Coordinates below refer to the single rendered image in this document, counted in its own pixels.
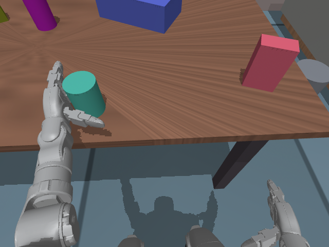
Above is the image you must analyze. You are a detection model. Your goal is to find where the left robot hand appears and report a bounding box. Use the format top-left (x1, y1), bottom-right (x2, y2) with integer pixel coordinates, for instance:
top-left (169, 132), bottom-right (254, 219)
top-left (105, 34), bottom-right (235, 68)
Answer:
top-left (43, 61), bottom-right (105, 128)

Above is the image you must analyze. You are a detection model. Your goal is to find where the right robot arm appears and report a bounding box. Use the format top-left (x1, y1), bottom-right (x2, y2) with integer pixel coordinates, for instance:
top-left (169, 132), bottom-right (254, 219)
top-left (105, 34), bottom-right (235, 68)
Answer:
top-left (279, 234), bottom-right (310, 247)

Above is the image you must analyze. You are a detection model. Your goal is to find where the left robot arm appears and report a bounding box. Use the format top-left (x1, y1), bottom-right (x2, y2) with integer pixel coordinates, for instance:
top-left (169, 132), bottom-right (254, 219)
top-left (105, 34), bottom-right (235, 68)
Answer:
top-left (14, 117), bottom-right (80, 247)

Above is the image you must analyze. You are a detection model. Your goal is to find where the table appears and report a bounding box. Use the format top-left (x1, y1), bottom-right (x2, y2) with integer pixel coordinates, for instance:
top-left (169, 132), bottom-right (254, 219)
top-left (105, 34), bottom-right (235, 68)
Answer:
top-left (0, 0), bottom-right (329, 189)

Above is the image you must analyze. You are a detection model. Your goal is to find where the right robot hand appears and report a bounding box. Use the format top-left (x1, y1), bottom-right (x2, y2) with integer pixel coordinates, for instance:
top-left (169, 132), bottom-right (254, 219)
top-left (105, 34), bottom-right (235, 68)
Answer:
top-left (241, 179), bottom-right (301, 247)

